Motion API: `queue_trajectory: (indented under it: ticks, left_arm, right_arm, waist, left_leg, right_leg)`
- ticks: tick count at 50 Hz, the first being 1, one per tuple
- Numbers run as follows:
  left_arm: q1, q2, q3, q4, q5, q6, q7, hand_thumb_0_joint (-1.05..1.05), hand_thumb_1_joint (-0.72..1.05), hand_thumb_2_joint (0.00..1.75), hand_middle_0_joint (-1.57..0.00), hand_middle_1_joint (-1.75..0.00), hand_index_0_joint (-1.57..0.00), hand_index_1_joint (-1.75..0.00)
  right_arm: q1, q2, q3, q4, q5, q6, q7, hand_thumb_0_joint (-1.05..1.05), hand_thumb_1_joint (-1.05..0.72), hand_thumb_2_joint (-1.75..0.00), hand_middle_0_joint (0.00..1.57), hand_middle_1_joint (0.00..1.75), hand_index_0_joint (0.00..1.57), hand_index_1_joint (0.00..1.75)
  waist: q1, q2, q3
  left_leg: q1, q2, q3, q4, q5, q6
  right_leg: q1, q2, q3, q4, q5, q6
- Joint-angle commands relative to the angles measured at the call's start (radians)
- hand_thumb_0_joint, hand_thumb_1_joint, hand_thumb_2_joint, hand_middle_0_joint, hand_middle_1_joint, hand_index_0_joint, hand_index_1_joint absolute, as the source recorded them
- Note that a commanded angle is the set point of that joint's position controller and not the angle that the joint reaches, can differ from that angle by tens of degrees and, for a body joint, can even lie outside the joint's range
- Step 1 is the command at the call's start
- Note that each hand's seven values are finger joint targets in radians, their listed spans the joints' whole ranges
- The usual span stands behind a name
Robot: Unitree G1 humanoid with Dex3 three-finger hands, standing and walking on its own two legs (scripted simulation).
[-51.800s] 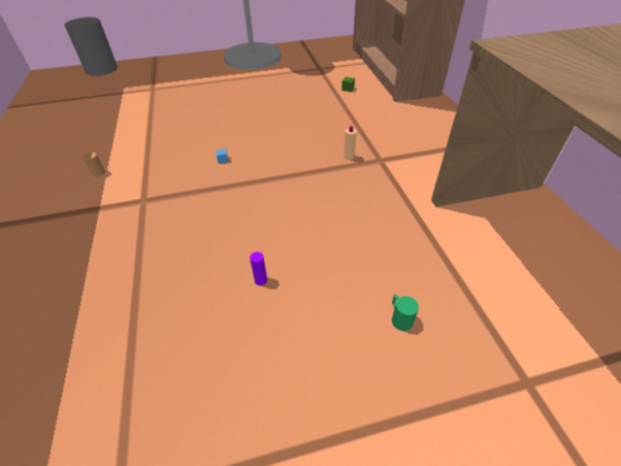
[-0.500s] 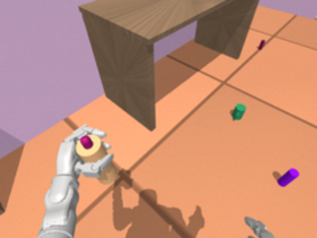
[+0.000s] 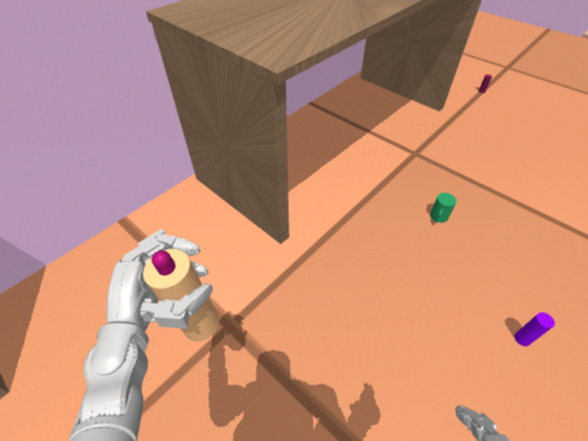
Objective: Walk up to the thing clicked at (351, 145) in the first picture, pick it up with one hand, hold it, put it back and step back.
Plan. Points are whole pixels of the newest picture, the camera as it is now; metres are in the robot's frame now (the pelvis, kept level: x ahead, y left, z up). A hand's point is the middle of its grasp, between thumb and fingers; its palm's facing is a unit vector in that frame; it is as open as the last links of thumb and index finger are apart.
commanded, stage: hold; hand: left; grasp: from the side
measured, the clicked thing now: (183, 294) +0.33 +0.18 +0.02
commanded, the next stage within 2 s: crouch in 1.08 s
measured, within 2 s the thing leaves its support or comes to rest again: neither
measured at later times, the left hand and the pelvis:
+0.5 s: hand (182, 283) +0.33 +0.17 +0.05, palm faces +0.01 -1.00 +0.01, open 8.0 cm; pelvis +0.00 +0.00 +0.00, yaw +0 degrees
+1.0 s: hand (183, 285) +0.33 +0.17 +0.05, palm faces +0.01 -1.00 +0.01, open 8.0 cm; pelvis -0.01 +0.00 +0.00, yaw +0 degrees
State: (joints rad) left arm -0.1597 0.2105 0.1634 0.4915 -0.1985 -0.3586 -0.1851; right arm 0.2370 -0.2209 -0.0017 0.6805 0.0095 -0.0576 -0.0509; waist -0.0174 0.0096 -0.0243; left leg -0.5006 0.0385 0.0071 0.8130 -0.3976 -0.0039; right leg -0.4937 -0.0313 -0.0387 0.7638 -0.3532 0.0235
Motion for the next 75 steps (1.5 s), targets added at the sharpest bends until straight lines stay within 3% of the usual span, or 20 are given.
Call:
queue_trajectory:
  ticks: [1, 4, 7, 11, 13, 14, 17, 22, 33, 36, 42, 43, 51, 54, 56, 59, 62, 64, 67, 75]
  left_arm:
    - [-0.28, 0.122, 0.041, -0.232, -0.027, -0.081, 0.001, 0.0, 0.41, 1.22, -1.28, -1.41, -1.3, -1.39]
    - [-0.346, 0.167, 0.072, -0.28, -0.023, -0.097, 0.01, 0.0, 0.43, 1.21, -1.26, -1.39, -1.28, -1.38]
    - [-0.312, 0.124, 0.045, -0.239, -0.024, -0.089, 0.007, 0.0, 0.45, 1.24, -1.27, -1.41, -1.29, -1.4]
    - [-0.346, 0.135, 0.042, -0.234, -0.02, -0.092, 0.005, 0.0, 0.44, 1.23, -1.28, -1.42, -1.3, -1.4]
    - [-0.326, 0.163, 0.071, -0.253, -0.019, -0.097, 0.006, 0.0, 0.43, 1.24, -1.28, -1.42, -1.3, -1.4]
    - [-0.304, 0.117, 0.03, -0.231, -0.023, -0.093, 0.001, 0.0, 0.42, 1.22, -1.27, -1.4, -1.29, -1.39]
    - [-0.351, 0.131, 0.03, -0.259, -0.023, -0.093, 0.003, 0.0, 0.41, 1.23, -1.27, -1.41, -1.29, -1.4]
    - [-0.342, 0.159, 0.069, -0.248, -0.021, -0.095, 0.011, 0.0, 0.41, 1.23, -1.26, -1.4, -1.28, -1.39]
    - [-0.393, 0.134, 0.029, -0.273, -0.013, -0.108, 0.013, 0.0, 0.39, 1.22, -1.27, -1.41, -1.29, -1.4]
    - [-0.391, 0.153, 0.048, -0.263, -0.019, -0.105, 0.017, 0.0, 0.38, 1.21, -1.27, -1.4, -1.3, -1.39]
    - [-0.354, 0.139, 0.04, -0.235, -0.018, -0.099, 0.016, 0.0, 0.38, 1.21, -1.28, -1.41, -1.3, -1.4]
    - [-0.329, 0.113, 0.016, -0.2, -0.019, -0.093, 0.01, 0.0, 0.38, 1.22, -1.28, -1.42, -1.3, -1.4]
    - [-0.362, 0.156, 0.053, -0.256, -0.014, -0.102, 0.028, 0.0, 0.39, 1.22, -1.27, -1.4, -1.29, -1.39]
    - [-0.324, 0.119, 0.027, -0.233, -0.018, -0.093, 0.027, 0.0, 0.39, 1.21, -1.26, -1.39, -1.27, -1.38]
    - [-0.324, 0.152, 0.056, -0.237, -0.016, -0.094, 0.026, 0.0, 0.38, 1.21, -1.26, -1.39, -1.27, -1.38]
    - [-0.347, 0.127, 0.025, -0.277, -0.018, -0.099, 0.019, 0.0, 0.45, 1.23, -1.29, -1.41, -1.3, -1.4]
    - [-0.339, 0.143, 0.048, -0.224, -0.014, -0.098, 0.021, 0.0, 0.51, 1.2, -1.27, -1.34, -1.29, -1.33]
    - [-0.31, 0.113, 0.031, -0.179, -0.008, -0.097, 0.024, 0.0, 0.5, 1.2, -1.26, -1.33, -1.27, -1.32]
    - [-0.335, 0.114, 0.032, -0.14, 0.006, -0.117, 0.033, 0.0, 0.49, 1.2, -1.26, -1.33, -1.27, -1.32]
    - [-0.419, 0.129, 0.073, 0.015, 0.009, -0.246, 0.014, 0.0, 0.44, 1.2, -1.27, -1.36, -1.29, -1.35]
  right_arm:
    - [-0.032, -0.139, -0.048, -0.122, 0.005, -0.045, -0.006, 0.0, -0.9, -0.9, 0.2, 0.3, 0.2, 0.3]
    - [-0.032, -0.139, -0.048, -0.124, 0.004, -0.041, -0.007, 0.0, -0.9, -0.9, 0.2, 0.3, 0.2, 0.3]
    - [-0.03, -0.131, -0.043, -0.123, 0.002, -0.043, -0.008, 0.0, -0.9, -0.9, 0.2, 0.3, 0.2, 0.3]
    - [-0.032, -0.14, -0.048, -0.123, 0.003, -0.046, -0.009, 0.0, -0.9, -0.9, 0.2, 0.3, 0.2, 0.3]
    - [-0.033, -0.134, -0.046, -0.123, 0.003, -0.041, -0.007, 0.0, -0.9, -0.9, 0.2, 0.3, 0.2, 0.3]
    - [-0.027, -0.135, -0.045, -0.125, 0.002, -0.043, -0.006, 0.0, -0.9, -0.9, 0.2, 0.3, 0.2, 0.3]
    - [-0.025, -0.141, -0.048, -0.121, 0.005, -0.046, -0.005, 0.0, -0.9, -0.9, 0.2, 0.3, 0.2, 0.3]
    - [-0.026, -0.136, -0.047, -0.119, 0.003, -0.041, -0.008, 0.0, -0.9, -0.9, 0.2, 0.3, 0.2, 0.3]
    - [-0.02, -0.141, -0.051, -0.12, 0.0, -0.042, -0.001, 0.0, -0.9, -0.9, 0.2, 0.3, 0.2, 0.3]
    - [-0.014, -0.143, -0.05, -0.118, 0.0, -0.046, -0.001, 0.0, -0.91, -0.9, 0.2, 0.3, 0.2, 0.3]
    - [-0.028, -0.141, -0.048, -0.125, 0.004, -0.047, 0.002, 0.0, -0.9, -0.9, 0.2, 0.3, 0.2, 0.3]
    - [-0.022, -0.145, -0.051, -0.121, 0.003, -0.049, 0.002, 0.0, -0.9, -0.9, 0.2, 0.3, 0.2, 0.3]
    - [-0.035, -0.139, -0.046, -0.125, 0.004, -0.05, 0.001, 0.0, -0.9, -0.9, 0.2, 0.3, 0.2, 0.3]
    - [-0.028, -0.137, -0.046, -0.125, 0.004, -0.05, 0.0, 0.0, -0.9, -0.9, 0.2, 0.3, 0.2, 0.3]
    - [-0.027, -0.138, -0.047, -0.118, 0.006, -0.049, -0.004, 0.0, -0.9, -0.9, 0.2, 0.3, 0.2, 0.3]
    - [-0.027, -0.138, -0.047, -0.121, 0.003, -0.051, -0.001, 0.0, -0.91, -0.91, 0.2, 0.3, 0.2, 0.3]
    - [-0.034, -0.139, -0.048, -0.12, 0.003, -0.051, -0.001, 0.0, -0.87, -0.9, 0.2, 0.3, 0.2, 0.3]
    - [-0.025, -0.133, -0.048, -0.115, -0.001, -0.049, 0.001, 0.0, -0.86, -0.9, 0.2, 0.3, 0.2, 0.3]
    - [-0.027, -0.139, -0.055, -0.104, -0.005, -0.051, 0.01, 0.0, -0.86, -0.9, 0.2, 0.3, 0.2, 0.3]
    - [-0.004, -0.15, -0.071, -0.083, -0.023, -0.057, 0.031, 0.0, -0.87, -0.9, 0.2, 0.3, 0.2, 0.3]
  waist:
    - [-0.001, 0.015, -0.257]
    - [0.004, 0.031, -0.3]
    - [-0.01, 0.011, -0.275]
    - [-0.013, 0.001, -0.249]
    - [0.009, 0.029, -0.291]
    - [-0.006, 0.001, -0.285]
    - [-0.008, 0.035, -0.274]
    - [0.001, 0.009, -0.296]
    - [-0.007, 0.063, -0.301]
    - [-0.006, 0.046, -0.312]
    - [0.002, 0.036, -0.273]
    - [-0.013, 0.013, -0.277]
    - [0.003, 0.041, -0.283]
    - [-0.007, 0.006, -0.277]
    - [-0.004, 0.003, -0.273]
    - [-0.004, 0.038, -0.287]
    - [-0.011, 0.0, -0.257]
    - [-0.014, -0.017, -0.258]
    - [-0.02, -0.005, -0.217]
    - [-0.044, -0.027, -0.303]
  left_leg:
    - [0.105, -0.021, -0.015, -0.134, 0.218, 0.002]
    - [0.12, -0.024, -0.012, -0.126, 0.235, 0.001]
    - [0.111, -0.024, -0.009, -0.123, 0.215, 0.005]
    - [0.096, -0.024, -0.012, -0.131, 0.182, 0.007]
    - [0.098, -0.029, -0.006, -0.125, 0.198, 0.006]
    - [0.106, -0.024, -0.013, -0.126, 0.216, 0.006]
    - [0.118, -0.022, -0.013, -0.13, 0.225, 0.001]
    - [0.097, -0.029, -0.005, -0.115, 0.228, 0.009]
    - [0.123, -0.019, -0.019, -0.132, 0.203, -0.002]
    - [0.124, -0.018, -0.022, -0.127, 0.238, -0.003]
    - [0.098, -0.022, -0.02, -0.141, 0.154, 0.002]
    - [0.104, -0.018, -0.023, -0.134, 0.178, 0.003]
    - [0.096, -0.024, -0.016, -0.139, 0.143, 0.003]
    - [0.09, -0.026, -0.014, -0.13, 0.177, 0.006]
    - [0.093, -0.027, -0.008, -0.123, 0.196, 0.008]
    - [0.106, -0.025, -0.012, -0.127, 0.2, 0.003]
    - [0.071, -0.028, -0.008, -0.118, 0.168, 0.01]
    - [0.057, -0.028, -0.005, -0.107, 0.169, 0.012]
    - [0.021, -0.025, -0.012, -0.094, 0.141, 0.01]
    - [-0.153, -0.032, -0.018, 0.092, 0.118, 0.016]
  right_leg:
    - [0.114, 0.037, -0.013, -0.082, 0.217, -0.038]
    - [0.135, 0.036, -0.008, -0.079, 0.23, -0.037]
    - [0.118, 0.035, -0.004, -0.085, 0.222, -0.034]
    - [0.103, 0.035, -0.006, -0.09, 0.192, -0.034]
    - [0.126, 0.032, -0.003, -0.09, 0.206, -0.036]
    - [0.129, 0.036, -0.008, -0.084, 0.219, -0.035]
    - [0.108, 0.037, -0.009, -0.079, 0.226, -0.039]
    - [0.135, 0.031, -0.001, -0.09, 0.24, -0.034]
    - [0.102, 0.037, -0.011, -0.074, 0.2, -0.042]
    - [0.12, 0.038, -0.014, -0.072, 0.227, -0.041]
    - [0.103, 0.037, -0.013, -0.088, 0.16, -0.039]
    - [0.094, 0.04, -0.016, -0.08, 0.179, -0.039]
    - [0.108, 0.035, -0.009, -0.087, 0.153, -0.039]
    - [0.119, 0.036, -0.008, -0.089, 0.189, -0.037]
    - [0.121, 0.032, -0.004, -0.093, 0.209, -0.034]
    - [0.117, 0.034, -0.009, -0.084, 0.208, -0.039]
    - [0.105, 0.032, -0.002, -0.091, 0.184, -0.035]
    - [0.097, 0.03, 0.0, -0.084, 0.19, -0.034]
    - [0.035, 0.032, -0.005, -0.057, 0.16, -0.037]
    - [-0.133, 0.025, 0.009, 0.104, 0.152, -0.037]
